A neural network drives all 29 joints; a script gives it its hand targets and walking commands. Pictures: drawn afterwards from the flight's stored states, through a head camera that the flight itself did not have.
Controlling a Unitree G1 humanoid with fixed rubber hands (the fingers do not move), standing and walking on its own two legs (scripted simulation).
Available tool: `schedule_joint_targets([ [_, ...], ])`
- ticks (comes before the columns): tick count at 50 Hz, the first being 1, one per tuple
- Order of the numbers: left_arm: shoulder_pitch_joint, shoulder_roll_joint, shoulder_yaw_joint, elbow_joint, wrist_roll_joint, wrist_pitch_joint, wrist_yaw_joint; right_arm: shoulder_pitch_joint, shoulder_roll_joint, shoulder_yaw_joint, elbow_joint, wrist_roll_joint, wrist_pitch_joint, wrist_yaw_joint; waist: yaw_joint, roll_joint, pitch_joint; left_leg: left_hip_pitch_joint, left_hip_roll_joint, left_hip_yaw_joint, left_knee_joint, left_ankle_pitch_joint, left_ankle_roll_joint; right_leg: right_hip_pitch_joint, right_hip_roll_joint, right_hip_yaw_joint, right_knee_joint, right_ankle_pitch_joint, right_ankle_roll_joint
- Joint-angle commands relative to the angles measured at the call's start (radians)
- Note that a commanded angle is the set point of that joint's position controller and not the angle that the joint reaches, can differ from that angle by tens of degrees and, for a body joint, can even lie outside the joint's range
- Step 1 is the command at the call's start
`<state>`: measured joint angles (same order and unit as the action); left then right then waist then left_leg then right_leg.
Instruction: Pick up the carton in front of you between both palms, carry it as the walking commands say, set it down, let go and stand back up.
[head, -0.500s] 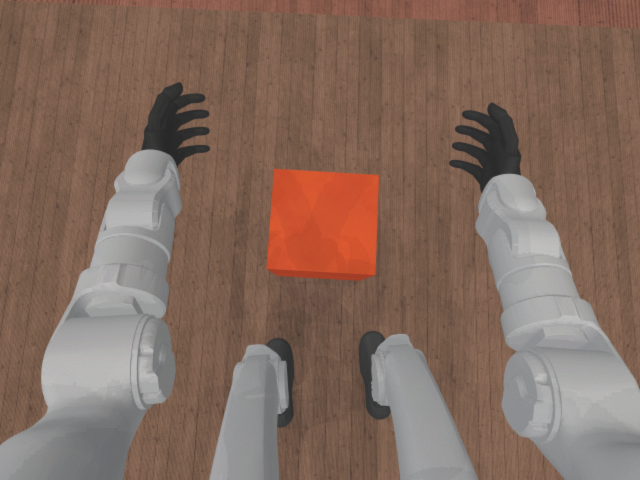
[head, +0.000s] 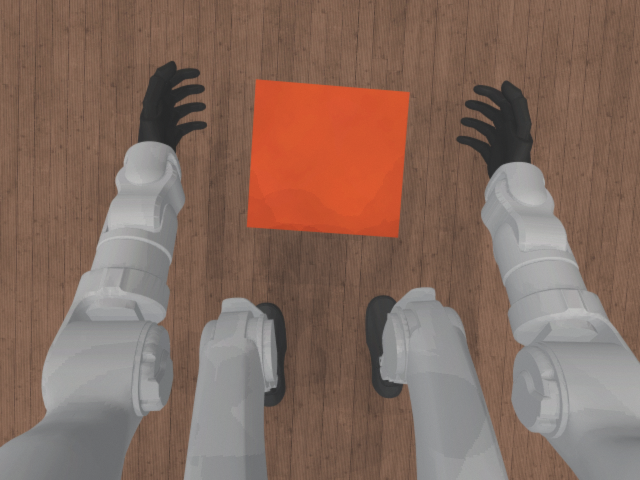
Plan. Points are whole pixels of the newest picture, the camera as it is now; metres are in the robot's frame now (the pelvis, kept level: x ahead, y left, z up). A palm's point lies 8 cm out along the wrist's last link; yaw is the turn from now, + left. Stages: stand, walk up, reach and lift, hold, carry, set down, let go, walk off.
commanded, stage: reach and lift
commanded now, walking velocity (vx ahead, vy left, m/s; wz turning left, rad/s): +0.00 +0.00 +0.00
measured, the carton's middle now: (323, 172) +0.47 +0.00 -0.38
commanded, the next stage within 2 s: none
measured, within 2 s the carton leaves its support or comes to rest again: leaves its support in 1.26 s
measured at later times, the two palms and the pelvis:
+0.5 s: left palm (210, 156) +0.49 +0.18 -0.32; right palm (456, 164) +0.47 -0.20 -0.31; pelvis -0.04 +0.00 -0.13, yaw -1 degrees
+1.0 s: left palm (230, 150) +0.50 +0.14 -0.31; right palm (433, 159) +0.48 -0.16 -0.29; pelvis -0.04 +0.00 -0.12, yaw -1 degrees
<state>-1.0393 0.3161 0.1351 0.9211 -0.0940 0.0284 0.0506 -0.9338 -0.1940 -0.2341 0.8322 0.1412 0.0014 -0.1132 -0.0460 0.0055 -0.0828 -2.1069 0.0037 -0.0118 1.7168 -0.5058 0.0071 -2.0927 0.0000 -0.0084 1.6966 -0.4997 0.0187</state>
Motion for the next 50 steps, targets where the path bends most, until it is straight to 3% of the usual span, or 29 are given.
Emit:
schedule_joint_targets([
  [1, -0.283, 0.138, -0.032, -0.125, -0.058, -0.011, 0.017, -0.224, -0.136, 0.03, -0.122, 0.051, -0.005, -0.019, -0.004, 0.069, -1.081, 0.662, -0.051, 0.005, -0.001, 0.395, -0.031, 0.49, 0.056, -0.042, -0.003, 0.379, 0.045],
  [7, -0.446, 0.186, -0.076, -0.033, -0.116, 0.014, 0.035, -0.382, -0.174, 0.061, -0.045, 0.097, 0.026, -0.049, -0.016, 0.06, -0.97, 0.559, -0.027, 0.011, 0.09, 0.144, -0.017, 0.437, 0.03, -0.049, 0.1, 0.153, 0.036],
  [12, -0.534, 0.203, -0.107, 0.109, -0.141, 0.009, 0.041, -0.482, -0.194, 0.082, 0.087, 0.121, 0.019, -0.057, -0.021, 0.056, -0.823, 0.481, -0.011, -0.005, 0.157, 0.051, -0.007, 0.369, 0.013, -0.041, 0.173, 0.077, 0.029],
  [18, -0.603, 0.221, -0.144, 0.186, -0.165, -0.029, 0.041, -0.566, -0.213, 0.111, 0.183, 0.141, -0.02, -0.048, -0.012, 0.052, -0.76, 0.439, -0.002, -0.022, 0.237, 0.106, -0.005, 0.341, 0.011, -0.025, 0.257, 0.12, 0.025],
  [21, -0.619, 0.221, -0.173, 0.167, -0.182, -0.052, 0.045, -0.571, -0.164, 0.172, 0.221, 0.21, -0.036, -0.039, 0.022, 0.056, -0.806, 0.474, -0.002, -0.018, 0.269, 0.19, -0.003, 0.369, 0.02, -0.02, 0.291, 0.201, 0.028],
  [28, -0.603, 0.191, -0.219, 0.113, -0.209, -0.056, 0.042, -0.519, -0.138, 0.206, 0.185, 0.248, -0.049, -0.052, 0.01, 0.087, -0.936, 0.582, -0.007, -0.009, 0.315, 0.304, -0.01, 0.395, 0.039, -0.032, 0.319, 0.304, 0.033],
  [32, -0.529, 0.179, -0.178, 0.167, -0.173, -0.051, 0.039, -0.484, -0.116, 0.194, 0.193, 0.219, -0.046, -0.053, 0.028, 0.054, -0.808, 0.475, -0.012, -0.012, 0.297, 0.264, -0.004, 0.342, 0.043, -0.03, 0.309, 0.267, 0.037],
  [38, -0.544, 0.169, -0.137, 0.201, -0.137, -0.064, 0.035, -0.508, -0.119, 0.152, 0.213, 0.159, -0.054, -0.051, 0.015, 0.031, -0.692, 0.365, -0.017, -0.02, 0.281, 0.213, -0.001, 0.293, 0.049, -0.021, 0.293, 0.231, 0.04],
  [46, -0.638, 0.037, -0.226, 0.217, -0.168, -0.084, 0.047, -0.582, 0.025, 0.216, 0.235, 0.187, -0.066, -0.055, 0.028, 0.039, -0.7, 0.377, -0.029, -0.018, 0.26, 0.178, 0.004, 0.332, 0.068, -0.015, 0.273, 0.209, 0.038],
  [49, -0.671, -0.036, -0.245, 0.231, -0.159, -0.088, 0.045, -0.587, 0.075, 0.192, 0.273, 0.149, -0.069, -0.059, 0.006, 0.055, -0.695, 0.384, -0.039, -0.02, 0.252, 0.172, 0.002, 0.334, 0.08, -0.019, 0.268, 0.202, 0.031],
  [50, -0.722, -0.173, -0.299, 0.202, -0.176, -0.089, 0.03, -0.65, 0.185, 0.231, 0.239, 0.155, -0.074, -0.042, 0.002, 0.065, -0.7, 0.398, -0.048, -0.022, 0.247, 0.179, 0.006, 0.322, 0.091, -0.021, 0.267, 0.205, 0.023],
])
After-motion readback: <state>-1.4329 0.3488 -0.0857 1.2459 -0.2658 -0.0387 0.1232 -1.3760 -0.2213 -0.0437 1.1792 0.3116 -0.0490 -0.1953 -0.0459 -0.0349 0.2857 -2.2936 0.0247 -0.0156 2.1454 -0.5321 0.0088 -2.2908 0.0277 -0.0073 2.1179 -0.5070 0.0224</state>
